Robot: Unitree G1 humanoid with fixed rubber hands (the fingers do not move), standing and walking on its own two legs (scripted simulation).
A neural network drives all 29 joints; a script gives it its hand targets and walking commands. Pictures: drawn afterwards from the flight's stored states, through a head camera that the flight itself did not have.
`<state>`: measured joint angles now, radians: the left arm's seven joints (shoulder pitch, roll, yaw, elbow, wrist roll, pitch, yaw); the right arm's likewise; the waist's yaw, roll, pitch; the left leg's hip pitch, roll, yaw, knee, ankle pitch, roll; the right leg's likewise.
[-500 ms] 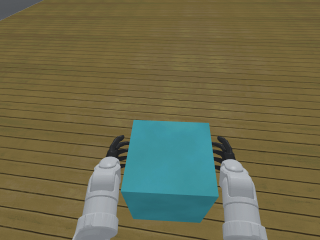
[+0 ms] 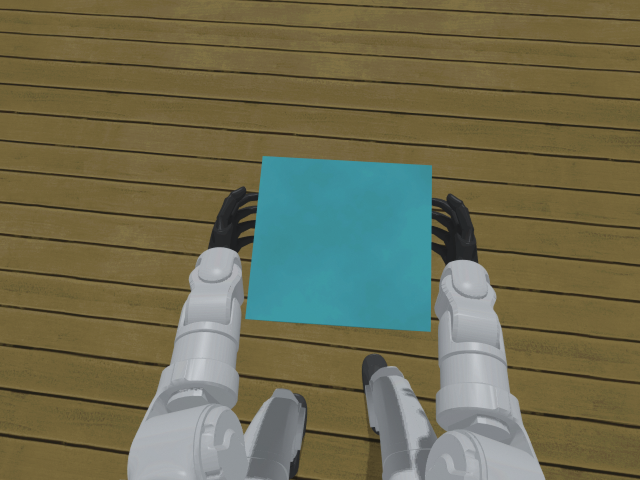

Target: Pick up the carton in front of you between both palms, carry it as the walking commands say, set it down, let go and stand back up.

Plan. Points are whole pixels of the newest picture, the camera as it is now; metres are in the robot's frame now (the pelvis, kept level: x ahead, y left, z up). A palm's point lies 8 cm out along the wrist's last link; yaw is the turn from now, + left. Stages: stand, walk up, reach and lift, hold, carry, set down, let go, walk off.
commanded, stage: set down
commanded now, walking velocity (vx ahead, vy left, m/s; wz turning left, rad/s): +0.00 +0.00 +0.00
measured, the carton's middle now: (339, 257) +0.39 -0.02 -0.15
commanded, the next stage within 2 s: none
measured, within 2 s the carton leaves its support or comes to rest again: neither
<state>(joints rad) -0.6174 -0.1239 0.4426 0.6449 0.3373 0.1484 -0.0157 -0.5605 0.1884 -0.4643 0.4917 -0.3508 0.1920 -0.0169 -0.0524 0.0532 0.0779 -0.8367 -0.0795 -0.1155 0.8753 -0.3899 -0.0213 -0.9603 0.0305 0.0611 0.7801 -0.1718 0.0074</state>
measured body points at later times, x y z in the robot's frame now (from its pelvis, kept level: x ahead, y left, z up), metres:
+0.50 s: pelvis -0.02 +0.02 -0.13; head +0.23 -0.02 +0.25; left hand +0.45 +0.10 -0.22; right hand +0.40 -0.19 -0.22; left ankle +0.01 +0.13 -0.69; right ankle +0.10 -0.12 -0.69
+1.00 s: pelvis -0.05 +0.01 -0.25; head +0.27 -0.02 +0.07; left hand +0.49 +0.08 -0.38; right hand +0.41 -0.21 -0.38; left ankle +0.01 +0.13 -0.69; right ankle +0.10 -0.12 -0.69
